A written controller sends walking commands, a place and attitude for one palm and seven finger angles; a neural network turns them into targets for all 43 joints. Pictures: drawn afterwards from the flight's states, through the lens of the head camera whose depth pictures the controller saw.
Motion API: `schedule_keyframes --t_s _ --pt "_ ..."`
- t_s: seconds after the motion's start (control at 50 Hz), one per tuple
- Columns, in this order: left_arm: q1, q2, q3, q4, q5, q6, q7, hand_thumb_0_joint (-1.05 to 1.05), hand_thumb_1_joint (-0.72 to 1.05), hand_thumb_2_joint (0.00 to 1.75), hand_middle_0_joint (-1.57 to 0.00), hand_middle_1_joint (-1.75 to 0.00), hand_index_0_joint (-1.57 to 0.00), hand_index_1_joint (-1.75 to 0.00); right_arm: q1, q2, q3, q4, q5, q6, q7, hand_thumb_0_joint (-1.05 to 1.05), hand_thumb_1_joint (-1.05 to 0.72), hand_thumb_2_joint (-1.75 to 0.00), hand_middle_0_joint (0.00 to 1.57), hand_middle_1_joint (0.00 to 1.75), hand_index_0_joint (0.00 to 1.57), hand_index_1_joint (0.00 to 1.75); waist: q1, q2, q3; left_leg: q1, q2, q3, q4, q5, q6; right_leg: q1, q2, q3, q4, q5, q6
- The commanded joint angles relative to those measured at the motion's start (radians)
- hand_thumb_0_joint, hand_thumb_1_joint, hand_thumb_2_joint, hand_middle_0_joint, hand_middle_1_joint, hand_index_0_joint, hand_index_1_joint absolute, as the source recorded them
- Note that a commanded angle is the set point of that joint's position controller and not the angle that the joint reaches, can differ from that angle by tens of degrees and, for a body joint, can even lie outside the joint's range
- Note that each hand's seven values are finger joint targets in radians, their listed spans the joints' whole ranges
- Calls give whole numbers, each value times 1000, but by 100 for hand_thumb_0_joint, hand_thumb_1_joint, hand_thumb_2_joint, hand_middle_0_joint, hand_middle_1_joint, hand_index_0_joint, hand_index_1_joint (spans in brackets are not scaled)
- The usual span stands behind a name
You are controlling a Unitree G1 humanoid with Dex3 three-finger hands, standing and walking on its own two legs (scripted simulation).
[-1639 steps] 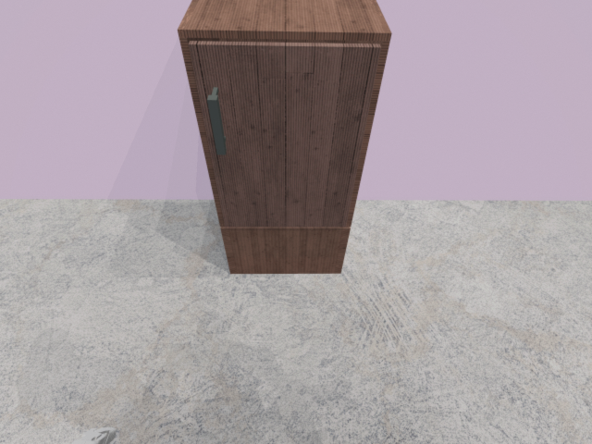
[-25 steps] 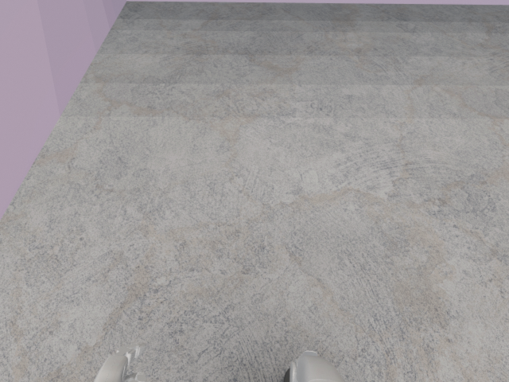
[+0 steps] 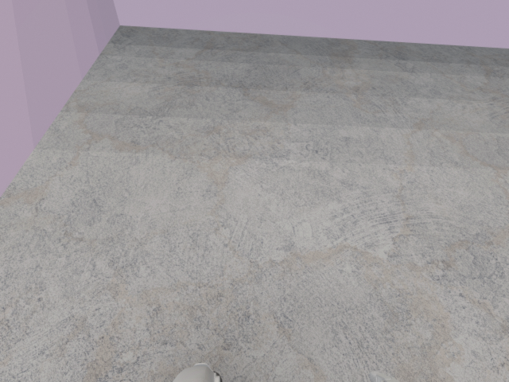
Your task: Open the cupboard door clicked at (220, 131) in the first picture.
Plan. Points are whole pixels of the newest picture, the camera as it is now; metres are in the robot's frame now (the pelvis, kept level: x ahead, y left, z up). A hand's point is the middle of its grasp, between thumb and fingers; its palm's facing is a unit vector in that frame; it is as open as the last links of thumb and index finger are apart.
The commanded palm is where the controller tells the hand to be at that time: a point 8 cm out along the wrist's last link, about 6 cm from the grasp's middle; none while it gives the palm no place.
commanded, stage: turn to face it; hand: left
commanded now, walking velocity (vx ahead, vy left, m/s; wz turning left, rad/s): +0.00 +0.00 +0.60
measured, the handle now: out of the picture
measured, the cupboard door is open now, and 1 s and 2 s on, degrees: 41 41 41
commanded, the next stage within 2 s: none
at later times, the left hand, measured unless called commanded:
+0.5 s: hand (160, 349) +0.19 +0.18 -0.15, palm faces +0.22 -0.94 -0.26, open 7.3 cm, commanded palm none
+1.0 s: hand (144, 371) +0.16 +0.20 -0.15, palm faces +0.50 -0.81 -0.31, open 7.4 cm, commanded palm none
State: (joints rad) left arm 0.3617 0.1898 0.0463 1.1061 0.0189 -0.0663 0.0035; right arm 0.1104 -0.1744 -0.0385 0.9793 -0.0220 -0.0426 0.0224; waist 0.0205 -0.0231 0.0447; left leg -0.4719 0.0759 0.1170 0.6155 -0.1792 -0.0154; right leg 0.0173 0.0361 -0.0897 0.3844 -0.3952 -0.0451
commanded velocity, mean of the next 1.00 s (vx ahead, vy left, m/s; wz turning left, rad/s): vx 0.00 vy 0.00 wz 0.60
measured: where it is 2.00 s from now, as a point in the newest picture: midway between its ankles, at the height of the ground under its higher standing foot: outside the picture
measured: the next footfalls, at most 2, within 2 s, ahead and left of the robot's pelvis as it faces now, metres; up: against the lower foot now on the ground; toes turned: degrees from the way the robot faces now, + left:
left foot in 0.04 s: +0.16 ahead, +0.12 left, +0.00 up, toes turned +7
right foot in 0.38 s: +0.19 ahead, -0.13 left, +0.00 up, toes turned +4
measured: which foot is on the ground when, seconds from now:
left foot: up 0.00-0.02, down 0.04-0.38, up 0.40-0.70, down 0.72-1.00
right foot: down 0.00-0.04, up 0.06-0.36, down 0.38-0.72, up 0.74-1.00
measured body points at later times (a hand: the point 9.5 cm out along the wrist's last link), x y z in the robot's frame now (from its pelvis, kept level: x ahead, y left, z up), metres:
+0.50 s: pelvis +0.13 -0.03 +0.00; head +0.16 -0.03 +0.45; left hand +0.18 +0.23 -0.13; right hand +0.20 -0.27 -0.15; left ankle +0.09 +0.09 -0.66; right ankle +0.15 -0.13 -0.73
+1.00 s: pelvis +0.19 -0.04 -0.01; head +0.24 -0.02 +0.44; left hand +0.13 +0.25 -0.13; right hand +0.42 -0.21 -0.15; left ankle +0.14 +0.11 -0.73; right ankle +0.25 -0.14 -0.72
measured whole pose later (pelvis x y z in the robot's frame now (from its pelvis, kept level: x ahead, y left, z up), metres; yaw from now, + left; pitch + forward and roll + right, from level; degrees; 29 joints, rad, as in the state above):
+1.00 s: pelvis +0.19 -0.04 -0.01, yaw +31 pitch +2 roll +1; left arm 0.17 0.26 0.07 0.86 0.02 0.03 0.01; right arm 0.13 -0.25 -0.06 0.87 -0.03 0.04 0.01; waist 0.00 0.02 0.09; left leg -0.38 0.01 -0.06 0.59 -0.25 -0.04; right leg -0.38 -0.05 -0.04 0.72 -0.38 0.06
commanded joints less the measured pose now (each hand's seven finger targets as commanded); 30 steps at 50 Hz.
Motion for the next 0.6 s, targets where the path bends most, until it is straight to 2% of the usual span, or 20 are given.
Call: schedule_keyframes --t_s 0.0,0.02,0.04,0.06,0.1,0.12,0.16,0.22,0.24,0.28,0.3,0.32,0.34,0.36,0.38,0.4,0.42,0.46,0.5,0.58 --pt "58 69 7 -64 -18 -17 7 0 90 90 -20 -30 -20 -30 389 -236 -50 61 -22 -25 -32 0 -90 -90 20 30 20 30 -153 244 -229 689 263 -365 -98 379 181 -449 -68 -9 566 296 17" --pt "20 62 -1 -95 -16 -24 8 0 90 90 -20 -30 -20 -30 451 -255 -49 71 -11 -8 -38 0 -90 -90 20 30 20 30 -160 254 -246 651 391 -512 -212 546 276 -501 -4 14 811 -203 18" --pt "-28 60 2 -104 -10 -15 16 0 90 90 -20 -30 -20 -30 381 -249 -43 61 -5 -4 -46 0 -90 -90 20 30 20 30 -130 204 -193 530 387 -519 -243 488 284 -558 -43 81 900 -196 21" --pt "-61 53 3 -109 -7 -8 16 0 90 90 -20 -30 -20 -30 300 -214 -38 34 -3 -5 -50 0 -90 -90 20 30 20 30 -98 208 -109 407 359 -502 -278 397 276 -597 -86 100 923 -144 35" --pt "-55 34 0 -104 2 17 2 0 90 90 -20 -30 -20 -30 174 -141 -17 1 0 -11 -50 0 -90 -90 20 30 20 30 -31 158 -12 198 252 -347 -327 280 203 -514 -136 96 778 -63 62" --pt "-36 18 1 -101 4 30 -1 0 90 90 -20 -30 -20 -30 155 -138 -14 -5 -3 -13 -51 0 -90 -90 20 30 20 30 -15 147 -40 176 215 -300 -322 313 188 -467 -125 79 698 -43 72" --pt "-19 12 5 -106 2 51 1 0 90 90 -20 -30 -20 -30 124 -159 -19 -18 0 -2 -47 0 -90 -90 20 30 20 30 -2 154 -81 129 170 -245 -313 262 175 -376 -103 50 569 -16 82" --pt "-66 19 15 -143 3 60 4 0 90 90 -20 -30 -20 -30 127 -177 -39 -29 -4 20 -43 0 -90 -90 20 30 20 30 -14 122 -81 98 152 -288 -312 114 172 -340 -75 24 440 34 93" --pt "-72 22 21 -153 2 63 6 0 90 90 -20 -30 -20 -30 117 -184 -43 -33 -5 29 -41 0 -90 -90 20 30 20 30 -9 161 -75 85 152 -308 -313 54 174 -326 -72 20 405 45 94" --pt "-76 42 29 -171 0 62 7 0 90 90 -20 -30 -20 -30 104 -188 -51 -46 -4 42 -39 0 -90 -90 20 30 20 30 0 156 -73 58 133 -340 -283 5 161 -264 -52 15 296 85 93" --pt "-56 60 35 -175 0 57 8 0 90 90 -20 -30 -20 -30 87 -191 -55 -53 -2 46 -37 0 -90 -90 20 30 20 30 18 139 -76 43 114 -333 -247 0 140 -213 -53 14 215 127 94" --pt "-39 88 43 -177 0 53 13 0 90 90 -20 -30 -20 -30 79 -175 -56 -63 2 49 -33 0 -90 -90 20 30 20 30 31 99 -82 -25 75 -314 -195 -53 107 -116 -87 46 106 161 88" --pt "-18 153 56 -184 9 44 20 0 90 90 -20 -30 -20 -30 84 -133 -50 -80 9 51 -27 0 -90 -90 20 30 20 30 45 -69 -93 -143 -20 -222 -50 -171 47 -13 -248 214 -17 130 44" --pt "1 238 68 -192 15 45 25 0 90 90 -20 -30 -20 -30 77 -92 -46 -102 9 52 -20 0 -90 -90 20 30 20 30 61 -283 -104 -185 -129 -68 201 -370 -14 -24 -488 427 -118 186 -65" --pt "-17 236 65 -205 8 43 29 0 90 90 -20 -30 -20 -30 65 -124 -56 -103 4 59 -20 0 -90 -90 20 30 20 30 60 -273 -115 -172 -79 -113 431 -432 -16 -87 -547 447 -125 256 -134" --pt "-67 203 60 -218 7 47 38 0 90 90 -20 -30 -20 -30 60 -122 -61 -97 8 67 -19 0 -90 -90 20 30 20 30 33 -228 -89 -174 -50 -128 537 -395 -19 -123 -522 399 -106 307 -142" --pt "-119 181 50 -230 7 49 37 0 90 90 -20 -30 -20 -30 63 -111 -54 -83 7 72 -13 0 -90 -90 20 30 20 30 10 -175 -66 -169 -27 -122 582 -337 -28 -138 -460 275 -70 381 -124" --pt "-153 161 40 -241 9 47 34 0 90 90 -20 -30 -20 -30 75 -84 -46 -80 9 82 -2 0 -90 -90 20 30 20 30 -16 -164 -49 -126 -21 -85 526 -287 -43 -167 -396 99 -37 507 -80" --pt "-131 168 42 -235 12 44 31 0 90 90 -20 -30 -20 -30 50 -69 -40 -89 10 84 5 0 -90 -90 20 30 20 30 -5 -171 -33 -92 -31 -43 389 -278 -51 -138 -376 33 -13 614 -57" --pt "-102 219 55 -233 14 46 28 0 90 90 -20 -30 -20 -30 -5 -78 -29 -124 13 77 10 0 -90 -90 20 30 20 30 18 -173 -51 -15 -50 12 160 -258 -42 -73 -393 -8 65 746 -57"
